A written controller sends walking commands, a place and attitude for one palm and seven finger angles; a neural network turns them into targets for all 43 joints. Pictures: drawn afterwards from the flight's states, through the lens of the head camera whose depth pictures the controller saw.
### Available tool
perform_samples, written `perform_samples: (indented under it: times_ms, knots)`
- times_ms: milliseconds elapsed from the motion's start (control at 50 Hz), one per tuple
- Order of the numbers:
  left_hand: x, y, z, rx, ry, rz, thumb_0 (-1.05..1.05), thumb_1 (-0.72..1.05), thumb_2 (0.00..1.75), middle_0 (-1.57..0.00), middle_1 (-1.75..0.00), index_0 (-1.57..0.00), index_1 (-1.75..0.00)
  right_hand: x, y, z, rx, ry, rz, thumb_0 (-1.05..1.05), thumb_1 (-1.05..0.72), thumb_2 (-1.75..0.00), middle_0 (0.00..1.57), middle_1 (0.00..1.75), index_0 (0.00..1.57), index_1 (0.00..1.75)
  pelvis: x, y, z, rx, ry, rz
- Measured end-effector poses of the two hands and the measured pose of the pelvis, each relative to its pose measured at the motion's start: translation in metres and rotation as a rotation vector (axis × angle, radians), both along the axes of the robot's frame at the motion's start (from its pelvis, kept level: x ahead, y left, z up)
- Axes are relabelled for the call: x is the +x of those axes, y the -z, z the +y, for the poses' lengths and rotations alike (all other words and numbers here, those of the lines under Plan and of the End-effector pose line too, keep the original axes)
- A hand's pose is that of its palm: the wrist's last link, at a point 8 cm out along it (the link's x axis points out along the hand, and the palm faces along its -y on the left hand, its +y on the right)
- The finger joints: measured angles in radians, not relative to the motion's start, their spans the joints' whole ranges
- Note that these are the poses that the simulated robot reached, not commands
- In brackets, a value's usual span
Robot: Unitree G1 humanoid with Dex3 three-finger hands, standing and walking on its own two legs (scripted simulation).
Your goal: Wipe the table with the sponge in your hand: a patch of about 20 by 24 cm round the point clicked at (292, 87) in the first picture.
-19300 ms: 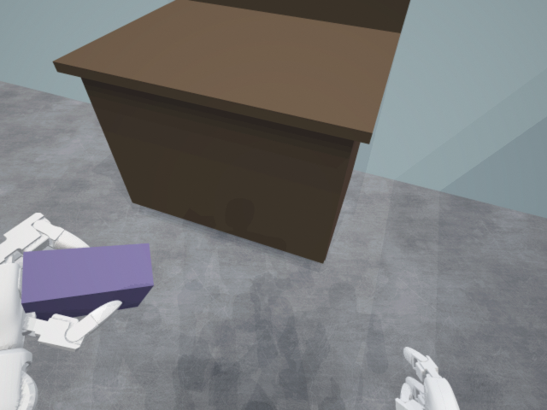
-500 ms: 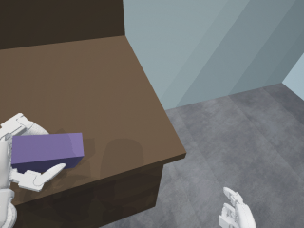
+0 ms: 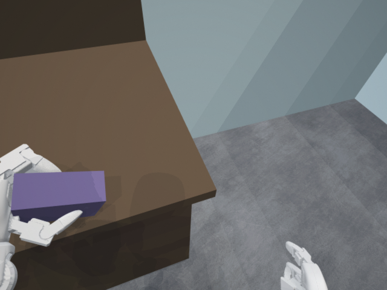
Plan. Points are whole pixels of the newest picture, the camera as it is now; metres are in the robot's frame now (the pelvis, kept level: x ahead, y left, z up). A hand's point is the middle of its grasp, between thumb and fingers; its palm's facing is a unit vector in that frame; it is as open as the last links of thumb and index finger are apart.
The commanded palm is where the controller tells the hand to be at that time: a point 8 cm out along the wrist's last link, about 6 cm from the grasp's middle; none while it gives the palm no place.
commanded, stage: come to a stop and stand still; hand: left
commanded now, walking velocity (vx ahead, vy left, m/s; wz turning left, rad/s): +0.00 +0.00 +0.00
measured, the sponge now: (73, 197) +0.23 +0.22 +0.13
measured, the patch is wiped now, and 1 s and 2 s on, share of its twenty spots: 0.00 0.00 0.00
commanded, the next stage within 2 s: look again from close up in 1.96 s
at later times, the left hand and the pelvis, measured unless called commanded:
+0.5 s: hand out of the picture +0.23 +0.31 +0.17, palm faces +0.47 -0.79 -0.39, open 9.3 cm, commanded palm +0.15 +0.31 +0.18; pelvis -0.02 +0.03 +0.00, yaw -2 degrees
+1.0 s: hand out of the picture +0.10 +0.33 +0.17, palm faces +0.47 -0.81 -0.34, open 9.3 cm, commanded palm +0.04 +0.37 +0.18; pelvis -0.09 +0.07 +0.00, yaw +5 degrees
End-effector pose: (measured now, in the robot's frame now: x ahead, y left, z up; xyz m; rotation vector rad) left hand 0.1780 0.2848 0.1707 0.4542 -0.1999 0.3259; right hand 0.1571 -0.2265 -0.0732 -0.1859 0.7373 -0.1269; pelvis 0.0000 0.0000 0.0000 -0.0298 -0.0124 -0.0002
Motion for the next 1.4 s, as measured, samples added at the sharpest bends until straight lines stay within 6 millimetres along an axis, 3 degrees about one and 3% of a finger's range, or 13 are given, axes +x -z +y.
perform_samples:
  times_ms: [140, 240, 340, 400, 460, 520, 640, 820, 1000, 1120, 1220, 1300, 1400]
  knots:
    - [0.006, -0.001, -0.009, -0.003, 0.0, -0.02, 0.0, -0.42, 1.02, -0.8, -1.39, -0.81, -1.38, 0.002, 0.0, -0.025, -0.035, 0.04, 0.003, 0.01, -0.9, -0.9, 0.2, 0.3, 0.2, 0.3, 0.007, 0.003, -0.008, 0.0, -0.005, -0.011]
    - [0.005, -0.001, -0.004, 0.001, -0.013, -0.01, 0.0, -0.42, 1.02, -0.8, -1.39, -0.81, -1.38, 0.007, -0.002, -0.025, -0.048, 0.049, -0.004, 0.01, -0.91, -0.9, 0.2, 0.3, 0.2, 0.29, 0.01, 0.002, -0.002, 0.008, -0.005, -0.019]
    - [-0.001, -0.001, 0.01, 0.01, -0.027, -0.003, 0.0, -0.42, 1.02, -0.8, -1.39, -0.81, -1.38, 0.012, -0.004, -0.008, -0.044, 0.031, -0.016, 0.01, -0.91, -0.9, 0.2, 0.3, 0.2, 0.29, 0.006, 0.001, 0.009, 0.011, -0.004, -0.024]
    - [0.007, -0.021, 0.04, 0.142, -0.033, -0.082, 0.0, -0.43, 1.02, -0.81, -1.38, -0.81, -1.38, 0.012, -0.005, 0.009, -0.064, -0.042, -0.013, 0.01, -0.91, -0.9, 0.2, 0.3, 0.2, 0.29, -0.004, 0.0, 0.014, 0.013, 0.002, -0.016]
    - [0.009, -0.022, 0.065, 0.103, -0.097, -0.133, 0.0, -0.42, 1.02, -0.8, -1.39, -0.81, -1.38, 0.009, -0.01, 0.026, -0.036, -0.059, -0.047, 0.01, -0.91, -0.9, 0.2, 0.3, 0.2, 0.29, -0.014, 0.0, 0.024, 0.021, 0.022, -0.017]
    - [0.003, -0.01, 0.06, 0.032, -0.061, -0.119, 0.0, -0.42, 1.02, -0.8, -1.39, -0.81, -1.38, 0.004, -0.015, 0.04, -0.01, -0.059, -0.098, 0.01, -0.9, -0.9, 0.2, 0.3, 0.2, 0.3, -0.023, 0.002, 0.038, 0.021, 0.03, -0.024]
    - [-0.03, 0.011, 0.036, -0.03, 0.116, -0.063, 0.0, -0.42, 1.02, -0.8, -1.39, -0.81, -1.38, -0.018, -0.022, 0.065, -0.013, -0.054, -0.131, 0.01, -0.9, -0.9, 0.2, 0.3, 0.2, 0.3, -0.039, 0.005, 0.056, 0.007, 0.02, -0.042]
    - [-0.076, -0.006, 0.099, 0.033, -0.096, -0.162, 0.0, -0.43, 1.02, -0.8, -1.39, -0.81, -1.38, -0.052, -0.015, 0.085, -0.041, -0.117, -0.069, 0.01, -0.9, -0.9, 0.2, 0.3, 0.2, 0.3, -0.067, 0.003, 0.066, -0.018, -0.032, -0.057]
    - [-0.118, -0.007, 0.086, 0.01, -0.075, -0.158, 0.0, -0.42, 1.02, -0.8, -1.39, -0.81, -1.38, -0.069, -0.009, 0.096, -0.02, -0.157, -0.064, 0.01, -0.9, -0.9, 0.2, 0.3, 0.2, 0.3, -0.091, 0.004, 0.073, -0.012, -0.09, -0.072]
    - [-0.138, 0.004, 0.103, 0.045, -0.072, -0.153, 0.0, -0.43, 1.02, -0.8, -1.39, -0.81, -1.38, -0.079, -0.002, 0.096, -0.055, -0.14, -0.091, 0.01, -0.9, -0.9, 0.2, 0.3, 0.2, 0.3, -0.112, 0.021, 0.081, -0.027, -0.072, -0.095]
    - [-0.144, 0.015, 0.118, 0.006, -0.077, -0.201, 0.0, -0.43, 1.02, -0.8, -1.39, -0.81, -1.38, -0.102, 0.009, 0.099, -0.062, -0.101, -0.105, 0.01, -0.9, -0.9, 0.2, 0.3, 0.2, 0.3, -0.135, 0.037, 0.09, -0.043, -0.061, -0.13]
    - [-0.161, 0.002, 0.116, -0.009, -0.074, -0.229, 0.0, -0.43, 1.02, -0.8, -1.39, -0.81, -1.38, -0.133, 0.014, 0.11, -0.022, -0.134, -0.037, 0.01, -0.91, -0.9, 0.2, 0.3, 0.2, 0.29, -0.157, 0.029, 0.089, -0.02, -0.101, -0.103]
    - [-0.215, -0.024, 0.106, 0.144, -0.052, -0.211, 0.0, -0.43, 1.02, -0.8, -1.39, -0.81, -1.38, -0.158, 0.027, 0.121, 0.024, -0.161, -0.02, 0.01, -0.9, -0.9, 0.2, 0.3, 0.2, 0.3, -0.184, 0.031, 0.098, 0.014, -0.108, -0.052]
